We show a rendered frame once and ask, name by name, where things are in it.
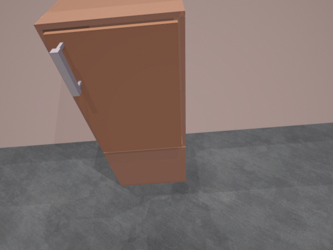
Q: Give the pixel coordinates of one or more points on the cupboard door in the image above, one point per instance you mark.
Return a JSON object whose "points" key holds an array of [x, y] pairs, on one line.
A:
{"points": [[130, 82]]}

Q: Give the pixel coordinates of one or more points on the handle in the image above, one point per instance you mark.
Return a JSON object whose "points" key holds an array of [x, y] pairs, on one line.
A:
{"points": [[65, 70]]}

